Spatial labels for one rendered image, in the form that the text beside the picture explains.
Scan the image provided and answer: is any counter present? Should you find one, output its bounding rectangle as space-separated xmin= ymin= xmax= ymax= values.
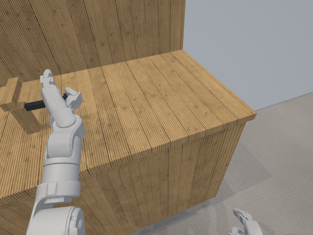
xmin=0 ymin=0 xmax=257 ymax=235

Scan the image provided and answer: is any tap lever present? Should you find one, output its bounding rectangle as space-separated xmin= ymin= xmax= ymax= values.
xmin=24 ymin=93 xmax=68 ymax=111

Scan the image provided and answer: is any robot left upper arm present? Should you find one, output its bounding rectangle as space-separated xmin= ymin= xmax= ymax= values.
xmin=28 ymin=206 xmax=85 ymax=235

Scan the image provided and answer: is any robot left forearm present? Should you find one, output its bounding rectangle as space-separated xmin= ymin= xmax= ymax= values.
xmin=26 ymin=108 xmax=86 ymax=235

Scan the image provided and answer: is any right robot hand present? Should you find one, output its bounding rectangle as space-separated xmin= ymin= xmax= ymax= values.
xmin=228 ymin=208 xmax=263 ymax=235

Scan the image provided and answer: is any left robot hand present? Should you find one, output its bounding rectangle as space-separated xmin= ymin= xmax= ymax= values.
xmin=40 ymin=69 xmax=83 ymax=116

